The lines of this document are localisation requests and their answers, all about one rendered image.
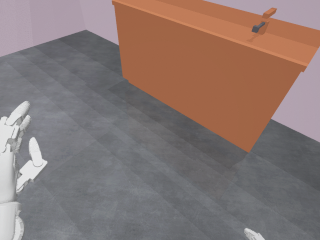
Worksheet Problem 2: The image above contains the counter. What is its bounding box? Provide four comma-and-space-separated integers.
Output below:
112, 0, 320, 153

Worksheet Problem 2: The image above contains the robot left forearm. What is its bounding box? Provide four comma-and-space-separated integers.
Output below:
0, 201, 26, 240

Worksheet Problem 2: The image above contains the right robot hand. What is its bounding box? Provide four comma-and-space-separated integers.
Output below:
244, 228, 265, 240

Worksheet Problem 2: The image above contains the tap lever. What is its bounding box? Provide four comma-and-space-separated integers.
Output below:
252, 22, 265, 33

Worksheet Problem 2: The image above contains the left robot hand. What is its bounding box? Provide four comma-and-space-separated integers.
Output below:
0, 101, 48, 204

